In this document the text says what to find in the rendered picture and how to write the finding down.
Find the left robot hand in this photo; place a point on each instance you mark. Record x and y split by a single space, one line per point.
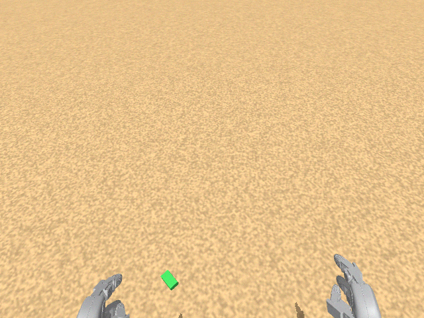
94 305

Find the right robot hand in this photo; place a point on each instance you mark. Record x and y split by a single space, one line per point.
360 296

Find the small box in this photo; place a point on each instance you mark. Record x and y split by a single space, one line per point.
170 281

